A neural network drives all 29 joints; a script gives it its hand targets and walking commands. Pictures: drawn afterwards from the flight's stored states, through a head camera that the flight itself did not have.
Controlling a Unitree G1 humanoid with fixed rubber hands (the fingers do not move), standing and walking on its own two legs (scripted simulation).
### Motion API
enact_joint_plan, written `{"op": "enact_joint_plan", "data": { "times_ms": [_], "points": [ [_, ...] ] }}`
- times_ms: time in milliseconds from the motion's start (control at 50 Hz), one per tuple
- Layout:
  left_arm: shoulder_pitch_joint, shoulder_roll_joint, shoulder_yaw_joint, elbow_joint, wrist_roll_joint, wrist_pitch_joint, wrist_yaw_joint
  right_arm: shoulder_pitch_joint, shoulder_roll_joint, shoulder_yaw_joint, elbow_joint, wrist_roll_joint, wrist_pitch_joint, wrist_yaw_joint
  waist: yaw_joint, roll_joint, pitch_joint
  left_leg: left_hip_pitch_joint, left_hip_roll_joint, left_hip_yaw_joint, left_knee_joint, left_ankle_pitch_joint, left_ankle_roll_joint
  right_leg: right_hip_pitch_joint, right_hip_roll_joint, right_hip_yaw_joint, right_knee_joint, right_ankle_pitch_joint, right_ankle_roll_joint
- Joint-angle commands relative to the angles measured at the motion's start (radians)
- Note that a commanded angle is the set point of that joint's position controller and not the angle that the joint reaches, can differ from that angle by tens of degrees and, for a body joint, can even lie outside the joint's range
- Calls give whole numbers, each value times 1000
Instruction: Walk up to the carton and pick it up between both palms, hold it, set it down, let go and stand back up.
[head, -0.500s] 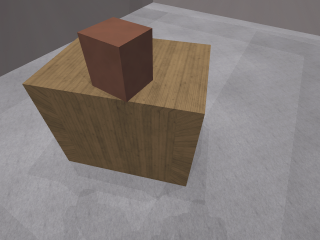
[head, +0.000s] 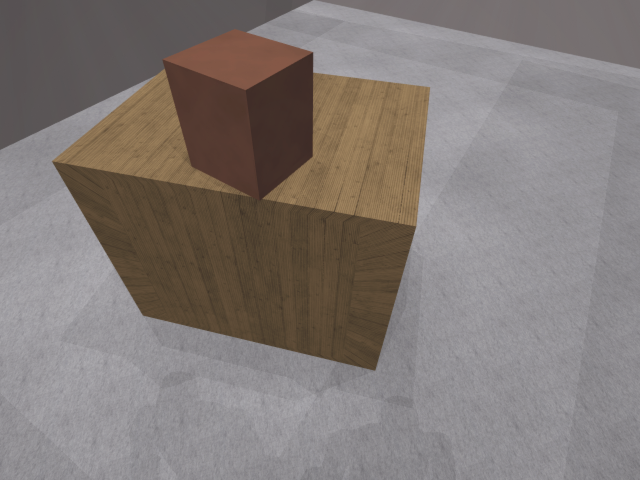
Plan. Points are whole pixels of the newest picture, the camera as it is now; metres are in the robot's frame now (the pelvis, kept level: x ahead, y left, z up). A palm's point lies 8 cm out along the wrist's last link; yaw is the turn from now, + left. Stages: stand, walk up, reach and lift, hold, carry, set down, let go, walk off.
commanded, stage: walk up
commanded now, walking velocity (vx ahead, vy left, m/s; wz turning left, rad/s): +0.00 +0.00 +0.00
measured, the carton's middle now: (247, 114) +0.82 +0.21 +0.04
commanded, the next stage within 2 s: none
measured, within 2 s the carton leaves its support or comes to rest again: neither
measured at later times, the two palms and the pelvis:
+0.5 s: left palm out of the picture +0.04 +0.40 -0.15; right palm out of the picture +0.13 -0.16 -0.14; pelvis +0.07 +0.13 -0.03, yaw -2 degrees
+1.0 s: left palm (39, 344) +0.34 +0.49 -0.12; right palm (356, 439) +0.23 -0.03 -0.15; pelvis +0.24 +0.22 -0.03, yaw -6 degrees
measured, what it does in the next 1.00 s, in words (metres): walks ahead: left foot, then right foot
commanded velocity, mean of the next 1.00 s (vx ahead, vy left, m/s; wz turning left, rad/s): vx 0.00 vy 0.00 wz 0.00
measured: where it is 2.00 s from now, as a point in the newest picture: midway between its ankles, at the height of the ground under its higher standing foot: (202, 445)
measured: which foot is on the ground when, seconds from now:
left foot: down 0.00-0.12, up 0.14-0.48, down 0.50-0.88, up 0.90-1.00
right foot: down 0.00-0.50, up 0.52-0.84, down 0.86-1.00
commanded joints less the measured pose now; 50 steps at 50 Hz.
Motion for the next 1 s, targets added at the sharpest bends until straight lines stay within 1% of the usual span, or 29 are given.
{"op": "enact_joint_plan", "data": {
  "times_ms": [0,40,80,100,120,220,360,400,420,440,460,480,500,520,540,560,580,600,640,660,700,780,800,820,840,860,880,940,980],
  "points": [
    [95,82,2,17,-1,-17,0,143,-118,-25,28,13,-2,-2,-19,37,31,4,63,-32,-72,82,15,2,-95,87,-99,62,-29],
    [85,57,3,17,-11,-18,7,55,-44,-8,3,1,-6,2,-21,35,8,35,70,-34,-46,125,21,-4,-81,63,-81,127,-26],
    [270,193,77,-46,34,-35,28,-17,-188,-61,-140,-41,-3,27,33,-94,85,-357,-26,50,292,-356,14,141,-277,436,-199,-520,-163],
    [315,251,95,-30,38,-30,49,-64,-186,-70,-168,-58,17,29,60,-89,131,-495,10,4,470,-395,9,170,-399,590,-277,-665,-218],
    [275,247,87,-47,44,-35,63,-120,-154,-56,-208,-59,17,38,51,-89,231,-615,74,-44,545,-264,-16,163,-405,597,-276,-608,-240],
    [161,166,77,-131,49,-68,59,-13,-172,-83,-257,-50,27,70,-23,-62,142,-465,97,-64,595,-122,-17,63,-299,381,-237,-337,-178],
    [43,274,114,-253,66,-70,42,-11,-210,-83,-364,-22,47,104,-85,-277,160,-154,131,-47,374,-86,-38,-204,-236,168,-210,-338,-138],
    [22,300,129,-276,61,-67,30,131,-229,-104,-319,-32,31,110,-118,-164,131,106,78,69,302,-41,-33,-390,-202,100,-55,-424,-144],
    [-30,309,126,-312,68,-59,31,279,-269,-119,-294,-33,24,106,-221,-42,56,257,59,77,238,-101,-15,-431,-166,45,174,-397,-124],
    [57,233,113,-310,75,-51,20,435,-315,-128,-235,-45,15,95,-271,202,-14,392,46,87,195,-168,-19,-476,-80,-51,531,-403,-90],
    [24,121,78,-359,72,-49,5,526,-373,-126,-248,-57,0,77,-330,440,49,240,171,-212,-5,-449,19,-575,60,-3,872,-549,-61],
    [135,103,69,-384,46,-40,3,359,-446,-123,-319,-66,-3,53,-187,398,100,62,308,-598,-221,-612,114,-536,55,136,942,-445,-56],
    [95,116,73,-405,46,-30,-1,205,-424,-127,-344,-47,5,50,-111,212,205,-82,371,-628,-309,-795,188,-526,-23,131,973,-350,-51],
    [111,117,74,-420,41,-18,2,126,-436,-136,-345,-35,6,55,-74,305,248,-123,429,-696,-360,-848,236,-568,-85,130,977,-343,-46],
    [32,184,78,-457,53,-19,11,81,-387,-114,-373,-20,2,54,-95,258,264,-182,414,-626,-346,-765,240,-551,-91,134,978,-282,-14],
    [49,185,84,-440,48,-26,2,36,-324,-97,-365,-27,-13,47,-39,178,290,-186,416,-613,-323,-630,238,-525,-100,121,937,-215,-17],
    [81,201,81,-432,42,-26,0,0,-305,-96,-375,-41,-23,52,-29,201,206,-145,372,-438,-212,-465,242,-438,-136,119,809,-227,-4],
    [42,211,84,-432,47,-37,-7,5,-302,-93,-374,-34,-26,46,-23,78,209,-223,328,-310,-177,-264,233,-329,-113,73,727,-255,-23],
    [16,191,77,-448,16,-36,-7,53,-259,-72,-359,-61,-21,55,-37,183,175,-134,230,-93,-131,-27,212,-316,-57,6,548,-206,-14],
    [-6,170,74,-462,16,-38,-13,96,-244,-67,-359,-58,-18,55,-57,125,129,-136,198,-13,-97,58,208,-257,-41,-43,480,-173,-19],
    [-42,160,68,-489,3,-41,-12,149,-260,-62,-348,-52,-5,56,-73,193,126,-7,220,-55,-62,133,171,-286,-26,-73,319,-51,-13],
    [116,184,93,-431,29,-57,16,217,-254,-45,-379,-35,15,67,11,-19,-88,-146,159,41,220,-2,120,254,5,-61,64,136,-41],
    [200,248,117,-416,37,-46,25,172,-241,-46,-416,-37,16,75,56,-115,-118,-298,102,85,393,-114,81,393,-86,68,91,49,-78],
    [264,307,137,-419,44,-38,38,179,-215,-27,-453,-45,23,71,85,-191,-142,-451,72,51,609,-371,25,466,-280,318,35,-162,-166],
    [263,351,141,-447,52,-31,49,239,-249,-45,-476,-60,39,72,55,-142,-104,-488,39,14,788,-388,-9,368,-466,661,-106,-368,-245],
    [174,345,129,-465,30,-24,65,237,-273,-54,-493,-68,52,71,10,-29,-12,-534,78,-39,838,-347,-9,269,-484,714,-162,-541,-276],
    [158,320,127,-479,27,-27,76,124,-294,-68,-547,-68,67,70,35,-80,45,-578,110,-106,873,-358,-8,230,-521,738,-136,-471,-337],
    [80,265,89,-482,25,-70,52,110,-247,-65,-561,-71,66,76,-14,-56,176,-539,118,-99,843,-239,-49,85,-384,431,-145,117,-263],
    [22,273,104,-483,25,-77,56,137,-234,-75,-552,-55,65,87,-77,-25,184,-398,146,-149,815,-185,-50,-110,-364,278,-116,173,-246]
  ]
}}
